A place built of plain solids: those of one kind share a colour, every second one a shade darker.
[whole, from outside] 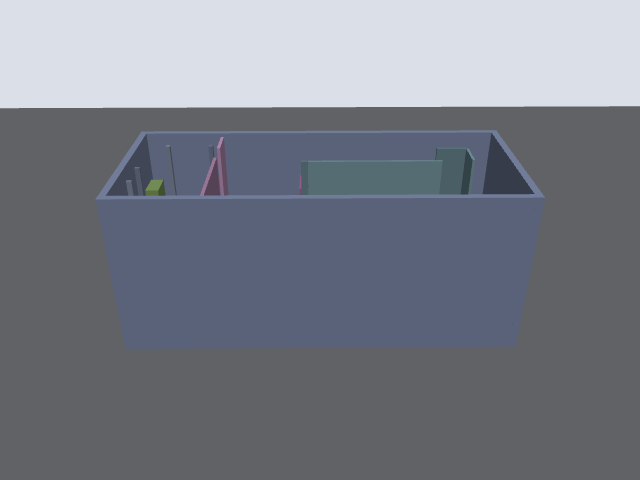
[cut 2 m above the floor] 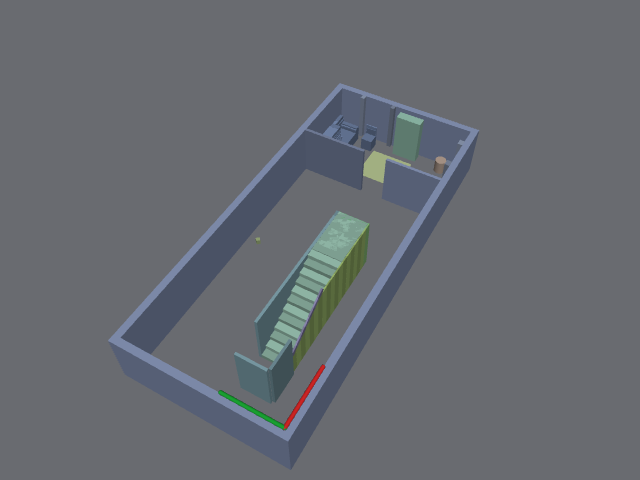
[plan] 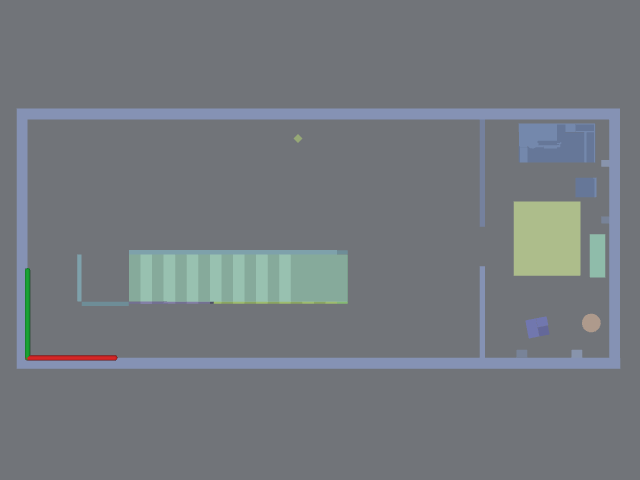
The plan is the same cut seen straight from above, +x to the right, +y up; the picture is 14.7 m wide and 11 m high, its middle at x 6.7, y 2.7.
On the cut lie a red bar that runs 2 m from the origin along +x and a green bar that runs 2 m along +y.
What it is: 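A home built round its stair; the hall at the stair's foot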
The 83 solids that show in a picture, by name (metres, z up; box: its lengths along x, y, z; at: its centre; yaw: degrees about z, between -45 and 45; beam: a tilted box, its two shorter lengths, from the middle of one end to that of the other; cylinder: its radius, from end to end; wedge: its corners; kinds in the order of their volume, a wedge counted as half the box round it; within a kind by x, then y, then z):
{
 "step_1": {"box": [5.01, 1.08, 0.21], "at": [4.82, 1.83, 0.06]},
 "step_2": {"box": [4.74, 1.08, 0.38], "at": [4.96, 1.83, 0.14]},
 "step_3": {"box": [4.48, 1.08, 0.54], "at": [5.09, 1.83, 0.22]},
 "step_4": {"box": [4.21, 1.08, 0.71], "at": [5.22, 1.83, 0.3]},
 "step_5": {"box": [3.95, 1.08, 0.87], "at": [5.35, 1.83, 0.39]},
 "step_6": {"box": [3.68, 1.08, 1.04], "at": [5.49, 1.83, 0.47]},
 "step_7": {"box": [3.42, 1.08, 1.2], "at": [5.62, 1.83, 0.55]},
 "step_8": {"box": [3.15, 1.08, 1.37], "at": [5.75, 1.83, 0.63]},
 "step_9": {"box": [2.89, 1.08, 1.53], "at": [5.88, 1.83, 0.72]},
 "step_10": {"box": [2.62, 1.08, 1.7], "at": [6.02, 1.83, 0.8]},
 "step_11": {"box": [2.36, 1.08, 1.86], "at": [6.15, 1.83, 0.88]},
 "step_12": {"box": [2.09, 1.08, 2.02], "at": [6.28, 1.83, 0.96]},
 "step_13": {"box": [1.83, 1.08, 2.19], "at": [6.41, 1.83, 1.04]},
 "step_14": {"box": [1.56, 1.08, 2.35], "at": [6.55, 1.83, 1.13]},
 "step_15": {"box": [1.3, 1.08, 2.52], "at": [6.68, 1.83, 1.21]},
 "step_16": {"box": [1.03, 1.08, 2.68], "at": [6.81, 1.83, 1.29]},
 "step_17": {"box": [0.77, 1.08, 2.85], "at": [6.94, 1.83, 1.37]},
 "step_18": {"box": [0.51, 1.08, 3.01], "at": [7.08, 1.83, 1.46]},
 "wall_1": {"box": [0.25, 5.96, 5.94], "at": [-0.12, 2.73, 2.92]},
 "wall_2": {"box": [13.83, 0.25, 5.94], "at": [6.66, -0.12, 2.92]},
 "wall_3": {"box": [13.83, 0.25, 5.94], "at": [6.66, 5.59, 2.92]},
 "wall_4": {"box": [0.12, 2.1, 3.18], "at": [10.42, 1.05, 1.54]},
 "wall_5": {"box": [0.12, 2.46, 3.18], "at": [10.42, 4.23, 1.54]},
 "wall_6": {"box": [0.25, 5.96, 5.94], "at": [13.45, 2.73, 2.92]},
 "stair_wall_1": {"box": [0.1, 1.08, 5.79], "at": [1.19, 1.83, 2.84]},
 "stair_wall_2": {"box": [1.08, 0.1, 5.79], "at": [1.78, 1.24, 2.84]},
 "stair_wall_3": {"box": [4.77, 0.1, 5.79], "at": [4.7, 2.42, 2.84]},
 "stair_wall_4": {"box": [0.25, 0.1, 5.79], "at": [7.21, 2.42, 2.84]},
 "slotfit_living_seat_1": {"box": [0.17, 0.35, 0.74], "at": [11.37, 4.65, 0.32]},
 "slotfit_living_seat_2": {"box": [0.17, 0.35, 0.74], "at": [11.37, 5.0, 0.32]},
 "slotfit_living_seat_3": {"box": [0.25, 0.37, 0.69], "at": [11.38, 4.66, 0.29]},
 "slotfit_living_seat_4": {"cylinder": 0.14, "from": [11.57, 4.93, -0.05], "to": [11.57, 4.93, 0.64]},
 "slotfit_living_seat_5": {"box": [0.85, 0.4, 1.0], "at": [11.71, 5.17, 0.45]},
 "slotfit_living_seat_6": {"box": [1.25, 0.7, 0.53], "at": [12.13, 4.82, 0.22]},
 "slotfit_living_seat_7": {"box": [0.2, 0.38, 1.0], "at": [12.23, 5.16, 0.45]},
 "slotfit_living_seat_8": {"box": [0.42, 0.2, 0.85], "at": [12.34, 5.27, 0.37]},
 "slotfit_living_seat_9": {"box": [0.23, 0.15, 1.0], "at": [12.44, 5.27, 0.45]},
 "slotfit_living_seat_10": {"box": [0.42, 0.15, 1.0], "at": [12.77, 5.27, 0.45]},
 "slotfit_living_seat_11": {"box": [0.46, 0.45, 0.55], "at": [12.78, 3.9, 0.23]},
 "slotfit_living_seat_12": {"box": [0.45, 0.2, 0.85], "at": [12.78, 5.27, 0.37]},
 "slotfit_living_seat_13": {"box": [0.25, 0.72, 0.69], "at": [12.88, 4.84, 0.29]},
 "slotfit_living_seat_14": {"box": [0.25, 0.9, 0.64], "at": [12.88, 4.92, 0.27]},
 "slotfit_living_seat_15": {"box": [0.17, 0.7, 0.74], "at": [12.89, 4.82, 0.32]},
 "slotfit_living_seat_16": {"box": [0.025, 0.4, 0.82], "at": [12.98, 3.9, 0.36]},
 "slotfit_living_seat_17": {"box": [0.05, 0.45, 0.96], "at": [13.01, 3.9, 0.43]},
 "upper_partition_1": {"box": [0.12, 1.15, 2.66], "at": [10.42, 0.58, 4.41]},
 "upper_partition_2": {"box": [0.12, 3.41, 2.66], "at": [10.42, 3.76, 4.41]},
 "head_1": {"box": [0.25, 1.08, 3.18], "at": [7.21, 1.83, 1.54]},
 "slotfit_living_storage_1": {"box": [0.36, 0.99, 1.94], "at": [13.06, 2.34, 0.92]},
 "guard_1": {"box": [0.27, 0.05, 1.11], "at": [2.45, 1.26, 0.51]},
 "guard_2": {"box": [0.27, 0.05, 1.28], "at": [2.72, 1.26, 0.59]},
 "guard_3": {"box": [0.27, 0.05, 1.44], "at": [2.98, 1.26, 0.67]},
 "guard_4": {"box": [0.27, 0.05, 1.61], "at": [3.25, 1.26, 0.75]},
 "guard_5": {"box": [0.27, 0.05, 1.77], "at": [3.51, 1.26, 0.84]},
 "guard_6": {"box": [0.27, 0.05, 1.94], "at": [3.78, 1.26, 0.92]},
 "guard_7": {"box": [0.27, 0.05, 2.1], "at": [4.04, 1.26, 1.0]},
 "guard_8": {"box": [0.27, 0.05, 2.27], "at": [4.31, 1.26, 1.08]},
 "guard_9": {"box": [0.27, 0.05, 2.43], "at": [4.57, 1.26, 1.17]},
 "guard_10": {"box": [0.27, 0.05, 2.6], "at": [4.84, 1.26, 1.25]},
 "guard_11": {"box": [0.27, 0.05, 2.76], "at": [5.1, 1.26, 1.33]},
 "guard_12": {"box": [0.27, 0.05, 2.92], "at": [5.37, 1.26, 1.41]},
 "guard_13": {"box": [0.27, 0.05, 3.09], "at": [5.63, 1.26, 1.49]},
 "guard_14": {"box": [0.27, 0.05, 3.25], "at": [5.9, 1.26, 1.58]},
 "guard_15": {"box": [0.27, 0.05, 3.42], "at": [6.16, 1.26, 1.66]},
 "guard_16": {"box": [0.27, 0.05, 3.58], "at": [6.43, 1.26, 1.74]},
 "guard_17": {"box": [0.27, 0.05, 3.75], "at": [6.69, 1.26, 1.82]},
 "guard_18": {"box": [0.27, 0.05, 3.91], "at": [6.96, 1.26, 1.91]},
 "curtains_1": {"box": [0.16, 0.19, 2.24], "at": [10.88, 0.09, 4.3]},
 "curtains_2": {"box": [0.25, 0.19, 2.11], "at": [11.33, 0.09, 1.11]},
 "curtains_3": {"box": [0.16, 0.19, 2.24], "at": [12.54, 0.09, 4.3]},
 "curtains_4": {"box": [0.25, 0.19, 2.11], "at": [12.59, 0.09, 1.11]},
 "curtains_5": {"box": [0.19, 0.11, 2.22], "at": [13.24, 2.15, 4.29]},
 "curtains_6": {"box": [0.19, 0.16, 2.25], "at": [13.24, 3.16, 1.18]},
 "curtains_7": {"box": [0.19, 0.11, 2.22], "at": [13.24, 3.29, 4.29]},
 "curtains_8": {"box": [0.19, 0.16, 2.25], "at": [13.24, 4.46, 1.18]},
 "slotfit_bedroom_storage_1": {"box": [0.48, 0.99, 1.15], "at": [13.0, 1.11, 3.65]},
 "laid_rug_rug_living_1": {"box": [1.53, 1.7, 0.05], "at": [11.9, 2.73, -0.02]},
 "slotfit_living_corner_1": {"cylinder": 0.21, "from": [12.92, 0.8, -0.05], "to": [12.92, 0.8, 0.53]},
 "head_guard_1": {"box": [0.25, 0.05, 4.08], "at": [7.21, 1.26, 1.99]},
 "clutter_living_1": {"box": [0.25, 0.42, 0.18], "at": [11.57, 0.67, 0.04], "yaw": 11.0},
 "clutter_living_2": {"box": [0.25, 0.21, 0.18], "at": [11.79, 0.82, 0.04], "yaw": 11.0},
 "clutter_living_3": {"box": [0.24, 0.21, 0.18], "at": [11.83, 0.62, 0.04], "yaw": 11.0},
 "slotfit_hallpiece_corner_1": {"box": [0.15, 0.15, 0.24], "at": [6.2, 5.03, 0.07], "yaw": -45.0}
}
